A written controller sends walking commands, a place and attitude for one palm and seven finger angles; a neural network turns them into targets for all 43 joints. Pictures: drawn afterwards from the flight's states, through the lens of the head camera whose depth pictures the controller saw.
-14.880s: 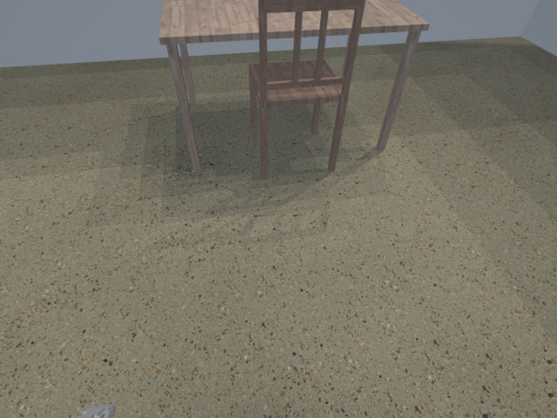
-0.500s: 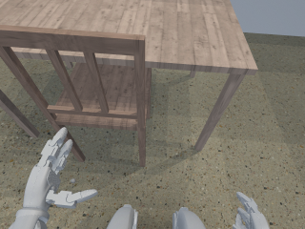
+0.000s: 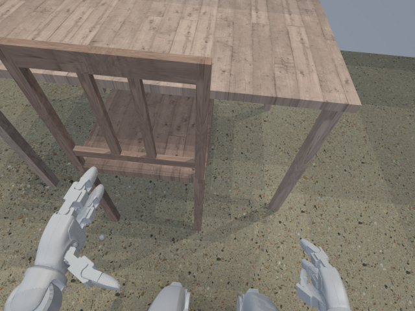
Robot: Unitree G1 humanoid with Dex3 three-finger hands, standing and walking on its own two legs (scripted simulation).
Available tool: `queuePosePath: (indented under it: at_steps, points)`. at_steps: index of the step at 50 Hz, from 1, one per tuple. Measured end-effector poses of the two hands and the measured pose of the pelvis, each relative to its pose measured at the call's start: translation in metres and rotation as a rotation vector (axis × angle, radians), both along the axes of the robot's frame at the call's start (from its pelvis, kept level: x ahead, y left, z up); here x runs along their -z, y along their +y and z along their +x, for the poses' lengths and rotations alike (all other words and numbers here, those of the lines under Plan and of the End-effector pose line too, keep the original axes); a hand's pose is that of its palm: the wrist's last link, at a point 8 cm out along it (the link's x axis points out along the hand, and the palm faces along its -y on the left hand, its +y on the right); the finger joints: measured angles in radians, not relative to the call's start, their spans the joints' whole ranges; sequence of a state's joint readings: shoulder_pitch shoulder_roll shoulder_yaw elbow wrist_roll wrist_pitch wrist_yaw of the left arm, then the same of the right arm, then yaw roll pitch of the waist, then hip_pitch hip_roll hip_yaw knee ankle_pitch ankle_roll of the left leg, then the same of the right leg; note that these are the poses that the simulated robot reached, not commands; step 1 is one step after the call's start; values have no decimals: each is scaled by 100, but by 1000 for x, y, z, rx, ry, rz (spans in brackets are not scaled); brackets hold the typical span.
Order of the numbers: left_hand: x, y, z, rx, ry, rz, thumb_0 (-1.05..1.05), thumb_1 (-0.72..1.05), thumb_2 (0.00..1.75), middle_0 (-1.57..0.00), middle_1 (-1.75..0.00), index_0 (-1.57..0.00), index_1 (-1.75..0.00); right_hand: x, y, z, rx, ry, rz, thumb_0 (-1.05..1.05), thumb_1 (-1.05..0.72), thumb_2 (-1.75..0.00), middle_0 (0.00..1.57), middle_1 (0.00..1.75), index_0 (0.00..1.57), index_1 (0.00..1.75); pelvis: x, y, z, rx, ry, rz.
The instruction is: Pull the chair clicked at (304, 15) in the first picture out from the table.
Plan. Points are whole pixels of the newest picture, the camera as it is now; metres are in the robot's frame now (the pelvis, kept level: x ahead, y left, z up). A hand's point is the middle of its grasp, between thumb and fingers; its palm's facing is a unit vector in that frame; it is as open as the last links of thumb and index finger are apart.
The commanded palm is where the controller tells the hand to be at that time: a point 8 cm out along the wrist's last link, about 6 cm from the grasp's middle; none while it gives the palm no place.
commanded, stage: raise the hand toward the chair's back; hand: left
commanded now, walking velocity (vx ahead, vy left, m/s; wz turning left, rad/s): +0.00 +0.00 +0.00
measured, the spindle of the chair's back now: (103, 118) +0.53 +0.30 +0.01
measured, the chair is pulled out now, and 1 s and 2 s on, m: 0.00 0.00 0.00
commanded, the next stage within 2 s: aim the fingers beside a spindle in 0.60 s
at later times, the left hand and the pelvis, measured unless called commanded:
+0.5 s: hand (101, 229) +0.24 +0.20 +0.05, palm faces -0.02 -1.00 -0.06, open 16.9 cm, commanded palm +0.22 +0.26 +0.06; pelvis +0.00 +0.00 +0.00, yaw +0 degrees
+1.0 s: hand (116, 217) +0.26 +0.19 +0.04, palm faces -0.05 -1.00 -0.05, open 16.9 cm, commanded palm +0.25 +0.25 +0.05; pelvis +0.00 -0.01 +0.00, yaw +0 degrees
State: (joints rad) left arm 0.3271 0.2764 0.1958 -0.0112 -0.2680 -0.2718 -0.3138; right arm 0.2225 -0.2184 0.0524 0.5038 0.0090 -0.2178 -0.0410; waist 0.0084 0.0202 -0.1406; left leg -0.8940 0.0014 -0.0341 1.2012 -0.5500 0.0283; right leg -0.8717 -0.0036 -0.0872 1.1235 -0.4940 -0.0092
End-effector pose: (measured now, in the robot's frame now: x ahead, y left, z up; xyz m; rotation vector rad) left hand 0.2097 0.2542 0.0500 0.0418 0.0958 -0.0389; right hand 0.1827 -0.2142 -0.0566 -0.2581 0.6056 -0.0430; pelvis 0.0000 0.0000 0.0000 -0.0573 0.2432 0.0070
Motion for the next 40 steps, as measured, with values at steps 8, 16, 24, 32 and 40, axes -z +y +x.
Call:
queuePosePath:
  at_steps: [8,16,24,32,40]
  points:
    - [-9,11,14,-21,-51,18,-1,-49,30,-6,-8,-6,-8,4,-15,-17,34,56,-31,1,-90,-90,20,30,20,30,-1,1,1,-4,2,-4]
    - [-7,1,13,10,-6,4,-1,-49,30,-6,-8,-6,-8,-3,-26,-26,82,49,-38,1,-90,-90,20,30,20,30,-7,1,3,8,-3,4]
    - [-7,4,11,-31,-44,25,-1,-49,30,-6,-8,-6,-8,1,-25,-22,55,47,-28,1,-90,-90,20,30,20,30,-4,-2,-1,2,1,7]
    - [-7,-4,6,-4,-24,9,-1,-49,30,-6,-8,-6,-8,-1,-22,-17,49,27,-13,1,-90,-90,20,30,20,30,-5,-6,0,3,-3,9]
    - [-4,-5,12,-18,-33,17,-1,-50,30,-6,-8,-6,-8,2,-25,-13,31,26,-20,1,-90,-90,20,30,20,30,-3,-9,-1,-4,4,7]
